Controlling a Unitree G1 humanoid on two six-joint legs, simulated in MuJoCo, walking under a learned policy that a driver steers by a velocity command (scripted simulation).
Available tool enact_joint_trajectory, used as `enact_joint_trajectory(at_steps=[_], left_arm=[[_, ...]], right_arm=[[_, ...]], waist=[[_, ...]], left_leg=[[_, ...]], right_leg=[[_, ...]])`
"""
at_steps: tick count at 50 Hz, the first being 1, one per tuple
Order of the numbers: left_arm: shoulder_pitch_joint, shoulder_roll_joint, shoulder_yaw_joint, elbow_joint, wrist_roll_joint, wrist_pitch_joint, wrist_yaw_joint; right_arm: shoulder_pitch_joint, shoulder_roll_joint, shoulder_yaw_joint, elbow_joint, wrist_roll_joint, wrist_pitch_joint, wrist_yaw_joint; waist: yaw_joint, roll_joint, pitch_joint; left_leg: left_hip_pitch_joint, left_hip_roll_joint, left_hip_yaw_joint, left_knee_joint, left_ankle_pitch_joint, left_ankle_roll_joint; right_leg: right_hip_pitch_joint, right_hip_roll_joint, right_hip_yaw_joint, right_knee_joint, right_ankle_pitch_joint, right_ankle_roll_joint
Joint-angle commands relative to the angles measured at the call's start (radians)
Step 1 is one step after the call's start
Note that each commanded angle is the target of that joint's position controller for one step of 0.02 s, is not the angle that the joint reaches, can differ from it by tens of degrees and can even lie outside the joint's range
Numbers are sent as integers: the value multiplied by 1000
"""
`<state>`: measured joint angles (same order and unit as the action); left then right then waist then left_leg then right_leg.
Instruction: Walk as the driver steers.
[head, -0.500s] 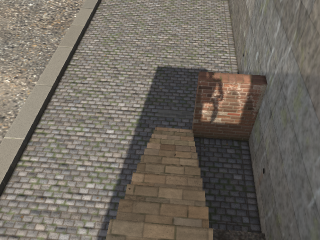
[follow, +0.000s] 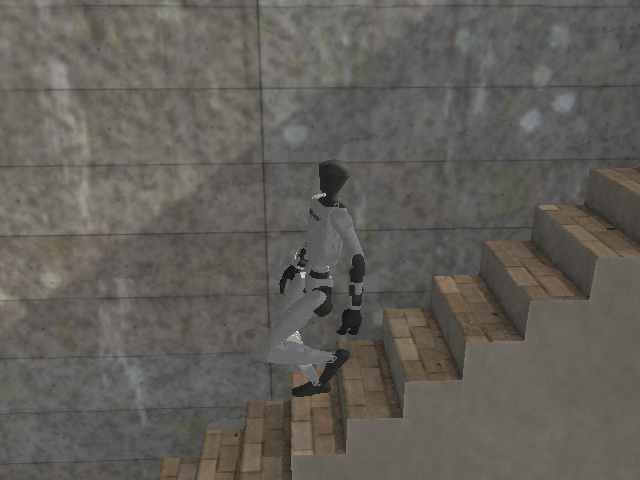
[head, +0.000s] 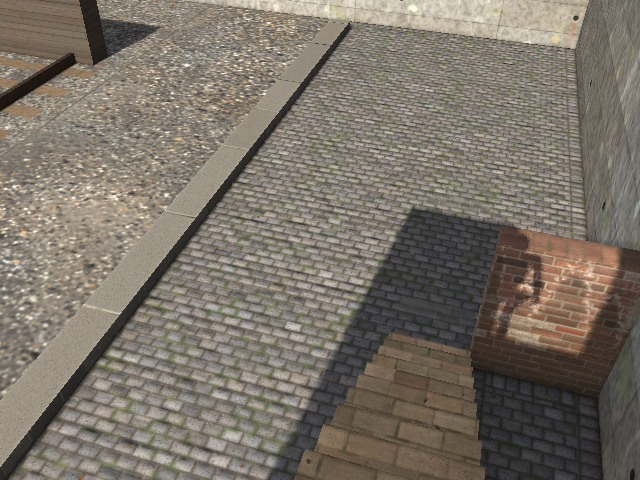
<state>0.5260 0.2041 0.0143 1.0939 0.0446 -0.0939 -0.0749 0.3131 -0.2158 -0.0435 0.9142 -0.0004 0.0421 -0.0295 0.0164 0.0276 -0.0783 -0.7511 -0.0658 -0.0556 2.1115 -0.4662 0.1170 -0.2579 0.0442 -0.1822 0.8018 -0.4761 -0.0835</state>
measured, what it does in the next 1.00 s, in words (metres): goes down: left foot 0.19 m lower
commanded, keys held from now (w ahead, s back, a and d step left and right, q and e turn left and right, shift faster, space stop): w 0.26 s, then w+e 0.74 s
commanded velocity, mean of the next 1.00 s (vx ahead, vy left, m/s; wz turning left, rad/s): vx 0.50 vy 0.00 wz -0.18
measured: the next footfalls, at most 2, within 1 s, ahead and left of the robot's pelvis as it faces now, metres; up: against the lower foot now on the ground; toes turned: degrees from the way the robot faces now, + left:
left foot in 0.42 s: +0.35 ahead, +0.25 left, -0.19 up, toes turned +9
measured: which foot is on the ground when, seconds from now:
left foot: up 0.00-0.40, down 0.42-1.00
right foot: down 0.00-0.42, up 0.44-1.00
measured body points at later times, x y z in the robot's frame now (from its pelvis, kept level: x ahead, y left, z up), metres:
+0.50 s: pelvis +0.22 +0.15 -0.16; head +0.24 +0.17 +0.29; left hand +0.08 +0.41 -0.29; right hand +0.36 -0.06 -0.29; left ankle +0.31 +0.25 -0.89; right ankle +0.07 -0.04 -0.58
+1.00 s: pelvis +0.32 +0.11 -0.19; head +0.28 +0.11 +0.25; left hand +0.53 +0.32 -0.30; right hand +0.20 -0.09 -0.35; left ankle +0.31 +0.25 -0.89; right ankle +0.35 -0.01 -0.80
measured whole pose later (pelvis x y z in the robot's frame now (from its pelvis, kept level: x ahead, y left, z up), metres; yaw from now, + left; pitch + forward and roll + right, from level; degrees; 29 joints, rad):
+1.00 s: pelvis +0.32 +0.11 -0.19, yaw -13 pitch -4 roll -1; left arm 0.11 0.23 0.08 0.90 0.00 0.09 -0.01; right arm 0.51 -0.20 0.01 0.97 -0.07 -0.03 0.03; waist -0.10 0.03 -0.02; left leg -0.24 0.26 0.29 0.90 -0.54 -0.06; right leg -0.69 -0.02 -0.04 1.37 -0.04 -0.04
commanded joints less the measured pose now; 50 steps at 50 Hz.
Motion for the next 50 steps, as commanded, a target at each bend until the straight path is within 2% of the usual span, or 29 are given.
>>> enact_joint_trajectory(at_steps=[1, 2, 4, 6, 9, 11, 12, 13, 15, 16, 18, 19, 20, 21, 22, 23, 24, 25, 26, 28, 30, 31, 32, 34, 37, 40, 45, 48, 50], left_arm=[[41, -17, -33, 0, 1, -30, 20], [-23, -28, -51, -16, -2, -35, 33], [23, 60, -32, 16, -6, -28, 43], [115, 129, -8, 51, 7, -16, 36], [171, 72, -12, 63, 7, -19, 46], [202, 59, -15, 61, 21, -24, 63], [111, 60, -6, 29, 6, -22, 79], [-1, 70, 1, -8, -11, -25, 85], [-58, 94, 5, -37, -25, -12, 81], [-72, 119, 21, -41, -35, -8, 86], [32, 104, 37, -16, -16, 27, 92], [50, 120, 47, -21, -2, 40, 97], [52, 121, 52, -20, -11, 67, 99], [55, 166, 68, -21, -33, 86, 109], [184, 146, 80, -7, -57, 90, 111], [330, 37, 69, -52, -111, 97, 106], [283, 97, 61, -80, -124, 90, 120], [132, 73, 47, -98, -115, 99, 143], [22, 50, 31, -130, -83, 115, 146], [-69, 90, 43, -156, -59, 173, 131], [-126, 29, 37, -175, -19, 199, 129], [-123, 29, 36, -171, 5, 209, 115], [-117, -6, 24, -194, 2, 206, 96], [-180, 12, 26, -204, 1, 214, 81], [-236, 73, 48, -200, -23, 221, 92], [-412, 60, 47, -247, -31, 195, 77], [-508, 75, 61, -263, -27, 159, 67], [-555, 73, 71, -266, -49, 163, 66], [-530, 116, 93, -283, -45, 178, 70]], right_arm=[[-157, -42, -3, -138, -15, 14, -5], [-121, 10, 21, -139, -1, 17, 15], [-72, 8, 12, -86, -19, 34, 23], [-77, -10, 0, -55, -11, 44, 14], [-302, -34, -16, -118, 17, 25, 15], [-435, -40, -29, -156, 9, -1, 32], [-469, -39, -18, -174, -14, -25, 54], [-443, -8, -7, -175, -6, -42, 81], [-392, -8, 2, -149, 6, -41, 101], [-361, 5, 13, -127, -6, -45, 94], [-277, -27, 16, -81, 19, -70, 71], [-151, -39, 11, -27, 9, -87, 61], [14, -48, 7, 47, -15, -95, 46], [263, -92, -13, 130, -14, -96, 37], [263, -126, -8, 141, -41, -100, 47], [274, -246, 1, 130, -36, -105, 82], [346, -293, -34, 100, 38, -88, 93], [270, -282, -36, 59, 37, -93, 89], [143, -246, -29, 30, 13, -107, 62], [84, -90, 21, 13, -29, -127, 55], [78, -37, 40, 49, -2, -154, 56], [128, -27, 49, 66, 12, -161, 68], [83, 8, 67, 64, 29, -163, 66], [50, -36, 71, 71, 13, -149, 58], [139, -141, 44, 87, -9, -133, 76], [198, -124, 39, 76, -33, -109, 69], [272, -147, 23, 48, -64, -91, 58], [224, -144, 15, 25, -67, -75, 43], [122, -149, 15, -23, -74, -62, 55]], waist=[[-17, -7, 409], [-79, -5, 418], [-55, -73, 382], [-17, -108, 324], [72, -130, 352], [125, -132, 350], [101, -87, 321], [62, -70, 309], [54, -85, 233], [64, -100, 228], [119, -116, 198], [70, -88, 153], [0, -13, 106], [-134, 31, 31], [-86, 212, -5], [64, 363, -166], [-33, 338, -305], [-72, 119, -293], [-52, 139, -251], [0, 38, -49], [17, 118, 62], [27, 57, 97], [73, 86, 122], [64, 111, 161], [15, 154, 147], [-41, 115, 249], [-99, 97, 224], [-101, 122, 225], [-64, 168, 181]], left_leg=[[-401, 106, -96, -236, 328, -78], [-209, 89, -83, -522, 498, -102], [-108, 87, -44, -638, 531, -118], [-172, 70, -27, -670, 551, -100], [-392, 59, -136, -963, 680, -59], [-459, 43, -139, -1059, 703, -59], [-297, 47, -137, -1242, 876, -57], [6, 45, -41, -1356, 1103, -47], [333, 67, 80, -1426, 1145, -57], [375, 121, 59, -1498, 1149, -52], [362, 192, 22, -1747, 1187, -67], [430, 191, 53, -1824, 1167, -71], [641, 174, 105, -1880, 1184, -77], [892, 189, 132, -1892, 1143, -111], [979, 214, 148, -1787, 1242, -168], [1361, 446, -34, -1178, 2185, -94], [1365, 538, -137, -1247, 2162, -112], [1164, 564, -200, -1459, 1377, 8], [950, 629, -299, -1627, 844, 113], [615, 581, -228, -1657, 755, 121], [463, 510, -179, -1614, 510, 88], [400, 518, -160, -1667, 535, 67], [326, 491, -118, -1678, 454, 26], [246, 443, -36, -1693, 329, -43], [357, 448, -51, -1677, 186, -39], [415, 477, -62, -1672, -8, -18], [509, 542, -38, -1650, 24, 54], [498, 535, 56, -1592, 78, 10], [412, 510, 154, -1519, 203, -50]], right_leg=[[-221, -423, 478, -361, 278, 5], [-434, -372, 378, -421, 179, 37], [-396, -381, 367, -397, 301, 19], [-198, -371, 357, -328, 350, 10], [92, -351, 341, -279, 3, 5], [189, -379, 382, -277, -38, -27], [59, -353, 300, -235, -77, -12], [-182, -310, 184, -208, -152, 17], [-280, -286, 114, -186, -171, 22], [-248, -273, 116, -108, -127, 17], [-7, -255, 131, 95, -7, 13], [58, -253, 150, 237, 92, 1], [-2, -219, 129, 466, 124, -17], [-118, -163, 131, 781, 65, -32], [-265, -19, 111, 1157, -472, -8], [-664, 36, 256, 1499, -670, 61], [-765, -29, 258, 1540, -525, 62], [-810, -30, 261, 1426, -212, 54], [-762, -63, 224, 1382, -95, 73], [-684, -55, 286, 1181, 143, 61], [-772, -42, 310, 1104, 295, 66], [-739, -44, 291, 1019, 412, 62], [-708, -48, 297, 852, 508, 75], [-595, -39, 265, 697, 596, 79], [-640, -24, 247, 765, 578, 48], [-763, -32, 259, 719, 590, 38], [-718, -49, 180, 700, 512, 39], [-629, -75, 140, 577, 465, 56], [-432, -78, 94, 489, 332, 45]])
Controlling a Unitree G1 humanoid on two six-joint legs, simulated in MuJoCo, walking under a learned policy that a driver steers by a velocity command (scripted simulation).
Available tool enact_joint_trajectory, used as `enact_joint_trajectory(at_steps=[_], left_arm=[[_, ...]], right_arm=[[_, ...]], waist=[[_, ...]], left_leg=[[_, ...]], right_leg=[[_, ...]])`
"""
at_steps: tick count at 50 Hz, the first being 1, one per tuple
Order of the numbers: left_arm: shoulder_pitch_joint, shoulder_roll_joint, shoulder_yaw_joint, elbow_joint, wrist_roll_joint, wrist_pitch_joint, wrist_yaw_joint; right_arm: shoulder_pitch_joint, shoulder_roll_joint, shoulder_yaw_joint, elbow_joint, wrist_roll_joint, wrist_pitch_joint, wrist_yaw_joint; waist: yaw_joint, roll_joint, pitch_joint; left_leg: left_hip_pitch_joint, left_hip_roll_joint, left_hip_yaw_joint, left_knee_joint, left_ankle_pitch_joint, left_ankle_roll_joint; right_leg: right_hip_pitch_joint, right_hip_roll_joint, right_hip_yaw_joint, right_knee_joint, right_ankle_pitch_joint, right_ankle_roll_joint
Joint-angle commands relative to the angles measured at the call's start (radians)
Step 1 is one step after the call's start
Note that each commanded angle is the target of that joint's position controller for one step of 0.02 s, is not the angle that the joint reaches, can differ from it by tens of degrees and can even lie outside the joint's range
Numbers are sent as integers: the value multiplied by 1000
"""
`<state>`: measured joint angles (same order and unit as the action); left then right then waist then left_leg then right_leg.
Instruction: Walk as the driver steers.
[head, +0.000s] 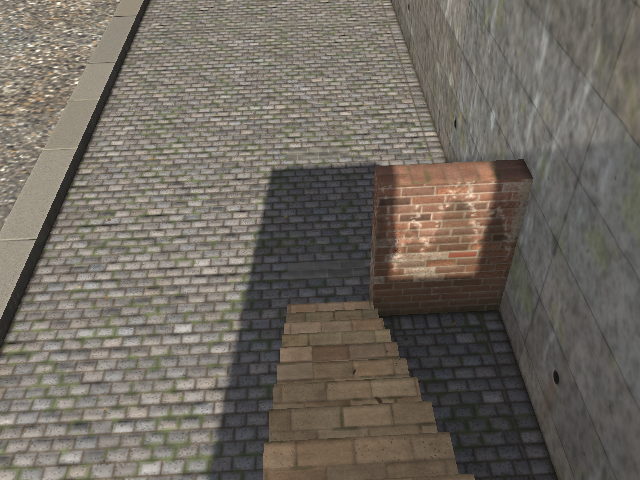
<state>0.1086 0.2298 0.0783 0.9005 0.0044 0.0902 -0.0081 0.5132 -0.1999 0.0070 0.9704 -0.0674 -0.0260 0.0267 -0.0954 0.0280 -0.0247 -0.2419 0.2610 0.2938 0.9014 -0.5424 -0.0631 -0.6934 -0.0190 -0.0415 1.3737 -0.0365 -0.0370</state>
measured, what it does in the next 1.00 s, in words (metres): goes down, turning right: right foot, then left foot 0.19 m lower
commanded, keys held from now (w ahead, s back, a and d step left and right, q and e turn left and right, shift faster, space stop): w+e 0.28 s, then w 0.02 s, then no key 0.70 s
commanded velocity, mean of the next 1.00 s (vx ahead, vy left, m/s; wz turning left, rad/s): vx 0.26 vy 0.00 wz -0.29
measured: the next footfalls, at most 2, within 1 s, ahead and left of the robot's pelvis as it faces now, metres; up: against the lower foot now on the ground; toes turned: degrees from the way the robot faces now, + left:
right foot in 0.08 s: +0.07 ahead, -0.12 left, +0.00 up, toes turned -5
left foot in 0.54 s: +0.26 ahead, -0.07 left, -0.19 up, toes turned -18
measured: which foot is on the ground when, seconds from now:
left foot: down 0.00-0.08, up 0.10-0.52, down 0.54-1.00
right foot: up 0.00-0.06, down 0.08-0.54, up 0.56-0.88, down 0.90-1.00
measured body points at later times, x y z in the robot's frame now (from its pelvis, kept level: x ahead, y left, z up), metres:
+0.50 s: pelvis +0.14 -0.09 -0.07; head +0.13 -0.14 +0.38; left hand +0.17 +0.17 -0.19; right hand +0.16 -0.35 -0.23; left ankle +0.26 -0.04 -0.79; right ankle +0.03 -0.12 -0.69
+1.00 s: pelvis +0.19 -0.20 -0.16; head +0.16 -0.21 +0.29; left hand +0.32 +0.00 -0.29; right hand +0.12 -0.44 -0.31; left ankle +0.22 -0.06 -0.88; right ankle +0.21 -0.31 -0.88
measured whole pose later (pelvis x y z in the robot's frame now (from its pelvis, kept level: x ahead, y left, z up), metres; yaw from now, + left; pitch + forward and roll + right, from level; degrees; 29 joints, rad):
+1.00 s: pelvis +0.19 -0.20 -0.16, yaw -17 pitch -3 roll +1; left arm 0.29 0.17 -0.04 0.90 0.02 0.03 -0.03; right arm 0.34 -0.27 0.00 0.97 0.00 0.09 0.06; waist -0.03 0.03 -0.02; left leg -0.20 0.03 0.01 0.63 -0.41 -0.03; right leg -0.30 0.01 -0.02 0.62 -0.26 -0.03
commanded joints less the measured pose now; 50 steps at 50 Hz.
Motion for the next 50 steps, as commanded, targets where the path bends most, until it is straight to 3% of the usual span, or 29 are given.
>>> enact_joint_trajectory(at_steps=[1, 3, 4, 5, 6, 7, 8, 10, 11, 13, 19, 22, 25, 27, 28, 29, 31, 33, 34, 35, 37, 40, 42, 43, 44, 45, 46, 47, 50], left_arm=[[-59, 96, 32, -89, -18, -1, 2], [192, 118, 50, -36, -34, -6, 7], [364, 117, 49, 31, -37, -19, 10], [475, 172, 34, 115, -81, -31, 15], [567, 199, 16, 164, -128, -67, 15], [569, 243, 20, 162, -101, -81, 25], [425, 250, 22, 115, -38, -76, 35], [207, 262, 26, 67, 39, -96, 42], [172, 242, 19, 55, 43, -108, 37], [209, 156, -7, 77, 30, -131, 31], [319, 112, -28, 65, 8, -160, 76], [343, 57, -40, 56, 7, -140, 86], [365, -16, -62, 36, 31, -95, 89], [247, 37, -51, -2, -8, -85, 56], [268, 64, -23, -50, -44, -93, 46], [364, 53, -28, -59, -44, -93, 63], [291, 45, -55, -59, -11, -79, 82], [242, 71, -47, -61, 27, -50, 69], [233, 60, -45, -58, 33, -32, 68], [149, 47, -52, -108, 33, -19, 69], [23, 52, -64, -161, 15, -7, 47], [212, -18, -86, -46, 0, 10, -6], [294, -6, -97, 0, 10, 10, -24], [263, -12, -113, -33, -11, -6, -35], [169, -1, -108, -26, 15, -14, -51], [193, -5, -113, -17, 24, -35, -44], [245, 35, -120, 1, 30, -55, -34], [281, 45, -118, -6, 10, -64, -30], [117, 56, -111, -76, 17, -79, -40]], right_arm=[[-128, -216, -52, -96, -8, 10, -3], [-222, -264, -73, -110, 9, 26, -1], [-272, -255, -79, -121, 6, 38, 3], [-238, -126, -53, -162, -16, 39, 14], [-232, -52, -23, -213, -48, 53, -5], [-216, -45, -16, -205, -39, 48, -11], [-234, -88, -34, -179, -14, 39, -17], [-165, -137, -58, -96, 9, 32, -26], [-149, -137, -63, -62, 14, 45, -29], [-198, -180, -85, -42, 25, 59, -30], [-321, -105, -53, -83, -15, 44, 10], [-358, -96, -37, -124, 14, 10, 4], [-216, -115, -30, -64, 53, -17, 0], [152, -152, -45, 64, 55, -22, 0], [198, -207, -47, 57, 67, -17, 10], [106, -192, -26, 26, 35, -4, 35], [82, -136, -15, -2, 44, 7, 31], [-9, -222, -30, -8, 28, -17, 10], [8, -201, -24, 14, 35, -30, 14], [-12, -220, -28, 21, 44, -34, 8], [-160, -72, 29, -22, 59, -41, -11], [-215, -160, 22, -28, 74, -39, -17], [-214, -209, 6, -10, 81, -12, -12], [-200, -232, -4, 6, 59, 31, -9], [-108, -216, -10, -1, 49, 71, -7], [-71, -189, -9, 6, 44, 92, -1], [33, -144, -13, -10, 56, 102, 16], [-75, -177, -28, -31, 57, 122, 19], [-189, -168, -38, -54, 82, 136, 56]], waist=[[88, 204, 97], [245, 135, -6], [340, -32, 20], [256, -383, 122], [207, -441, 60], [176, -355, 40], [114, -154, 59], [-3, -138, 74], [-26, -106, 70], [-18, 15, 113], [34, -125, 70], [98, -150, 96], [141, -157, 79], [-28, -81, 5], [-40, 146, -75], [91, 108, -127], [73, -66, -91], [110, -46, -25], [113, 5, 18], [96, 142, 35], [138, 1, 137], [161, 59, 57], [159, 184, 68], [163, 210, 163], [79, 108, 225], [91, -7, 242], [15, -124, 228], [91, -185, 179], [49, -159, 94]], left_leg=[[-154, 168, -137, -280, 344, 93], [-244, 99, -42, 12, 484, 49], [-382, 23, -67, 425, 319, 33], [-725, -155, -136, 732, -208, 9], [-796, -215, -258, 722, -262, 3], [-821, -237, -284, 743, -214, 0], [-811, -233, -325, 658, -82, 8], [-639, -197, -374, 572, 125, 24], [-553, -221, -335, 578, 168, 28], [-555, -249, -374, 507, 419, 45], [-338, -388, -226, 159, 728, 21], [-213, -382, -218, -226, 836, 31], [-110, -285, -228, -653, 1061, 62], [393, -187, -230, -686, 1220, 134], [578, 83, -504, -616, 1660, 257], [689, 194, -559, -282, 1891, 325], [517, 153, -470, -337, 1535, 343], [177, 70, -434, -357, 1186, 312], [81, 47, -422, -320, 1226, 305], [6, 110, -535, -363, 1020, 358], [-312, -18, -400, -421, 667, 256], [-547, -75, -308, -516, 353, 164], [-530, -60, -325, -544, 280, 156], [-373, -79, -307, -555, 111, 169], [-347, -72, -392, -546, 73, 176], [-325, -105, -379, -395, 63, 145], [-374, -164, -350, -322, 18, 74], [-263, -202, -322, -303, -42, 30], [20, -218, -346, -379, 152, 34]], right_leg=[[156, -18, -69, -165, -186, -16], [537, 41, -140, -341, -264, -32], [627, 60, -16, -468, -347, -56], [654, -30, 328, -519, 346, -88], [611, -127, 560, -688, 444, -93], [579, -189, 718, -846, 147, -162], [500, -209, 773, -902, -173, -210], [304, -194, 753, -769, -138, -227], [213, -172, 669, -735, -112, -213], [164, -99, 577, -591, -221, -179], [86, 35, 444, -537, -365, -144], [170, 90, 352, -433, -224, -113], [352, 107, 302, -245, 23, -79], [9, 160, 204, 169, -12, -18], [-176, 291, 80, 688, -863, 37], [-362, 229, 145, 885, -954, 16], [-481, 183, 183, 818, -733, -37], [-391, 167, 183, 683, -393, -9], [-382, 163, 172, 660, -329, 9], [-396, 115, 190, 568, -318, 41], [-186, 86, 188, 142, -43, 77], [491, 35, 24, -286, 96, 86], [701, 28, -10, -349, -36, 62], [563, 27, -19, -714, -370, 36], [580, 41, -50, -814, -414, 20], [633, -32, 78, -1003, -346, 18], [644, -223, 313, -915, 89, -38], [454, -273, 500, -1057, -106, -76], [357, -161, 341, -1100, -372, -28]])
